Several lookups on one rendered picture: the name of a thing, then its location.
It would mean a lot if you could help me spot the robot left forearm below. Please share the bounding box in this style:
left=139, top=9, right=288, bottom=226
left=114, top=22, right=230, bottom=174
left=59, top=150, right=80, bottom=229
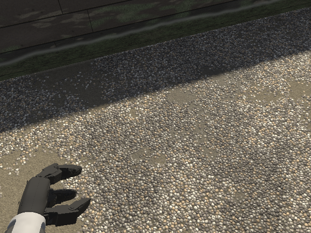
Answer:
left=5, top=212, right=46, bottom=233

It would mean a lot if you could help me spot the robot left hand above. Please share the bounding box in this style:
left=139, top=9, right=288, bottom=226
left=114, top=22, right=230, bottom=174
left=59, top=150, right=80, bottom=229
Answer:
left=17, top=163, right=91, bottom=227

